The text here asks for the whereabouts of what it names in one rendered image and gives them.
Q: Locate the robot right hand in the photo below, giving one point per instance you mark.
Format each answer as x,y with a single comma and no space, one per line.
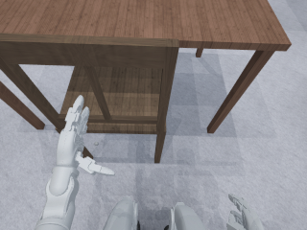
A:
249,219

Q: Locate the robot right thigh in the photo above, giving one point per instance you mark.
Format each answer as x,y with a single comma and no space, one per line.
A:
183,217

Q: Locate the left robot forearm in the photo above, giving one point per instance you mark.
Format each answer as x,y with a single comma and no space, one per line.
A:
60,190

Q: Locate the chair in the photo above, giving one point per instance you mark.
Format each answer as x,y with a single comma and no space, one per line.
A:
126,82

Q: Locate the robot left hand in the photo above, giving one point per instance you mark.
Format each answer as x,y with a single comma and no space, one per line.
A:
71,140

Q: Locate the table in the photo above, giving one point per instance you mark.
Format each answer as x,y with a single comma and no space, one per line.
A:
198,24

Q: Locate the robot left shin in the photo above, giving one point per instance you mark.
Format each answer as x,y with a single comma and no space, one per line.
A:
128,198

